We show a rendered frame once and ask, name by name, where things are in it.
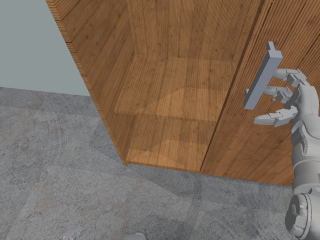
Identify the robot right forearm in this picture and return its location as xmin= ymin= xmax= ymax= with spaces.
xmin=290 ymin=115 xmax=320 ymax=197

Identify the robot left shin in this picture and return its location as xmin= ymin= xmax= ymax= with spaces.
xmin=135 ymin=232 xmax=146 ymax=239

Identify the handle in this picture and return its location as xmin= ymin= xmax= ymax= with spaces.
xmin=243 ymin=41 xmax=283 ymax=110

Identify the wardrobe door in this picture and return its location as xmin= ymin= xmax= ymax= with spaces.
xmin=199 ymin=0 xmax=320 ymax=187

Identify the right robot upper arm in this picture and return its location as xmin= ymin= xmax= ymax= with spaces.
xmin=285 ymin=193 xmax=320 ymax=240

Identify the robot left hand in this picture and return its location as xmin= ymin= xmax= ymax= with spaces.
xmin=62 ymin=227 xmax=84 ymax=240

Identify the robot right hand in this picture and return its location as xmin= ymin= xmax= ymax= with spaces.
xmin=253 ymin=68 xmax=319 ymax=127

